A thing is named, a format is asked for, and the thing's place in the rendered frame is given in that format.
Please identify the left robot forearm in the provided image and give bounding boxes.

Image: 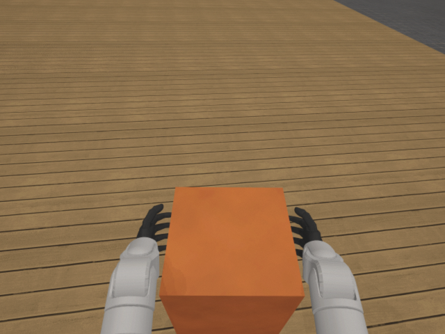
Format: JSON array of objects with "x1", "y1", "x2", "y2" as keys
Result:
[{"x1": 100, "y1": 237, "x2": 159, "y2": 334}]

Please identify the left robot hand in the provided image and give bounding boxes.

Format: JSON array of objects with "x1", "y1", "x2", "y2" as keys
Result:
[{"x1": 136, "y1": 204, "x2": 172, "y2": 252}]

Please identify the right robot forearm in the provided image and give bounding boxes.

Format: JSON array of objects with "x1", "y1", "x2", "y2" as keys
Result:
[{"x1": 302, "y1": 240, "x2": 368, "y2": 334}]

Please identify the carton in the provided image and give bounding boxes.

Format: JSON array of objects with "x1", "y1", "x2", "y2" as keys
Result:
[{"x1": 159, "y1": 187, "x2": 305, "y2": 334}]

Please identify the right robot hand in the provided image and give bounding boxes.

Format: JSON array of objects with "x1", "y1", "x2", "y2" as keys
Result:
[{"x1": 289, "y1": 207, "x2": 323, "y2": 258}]

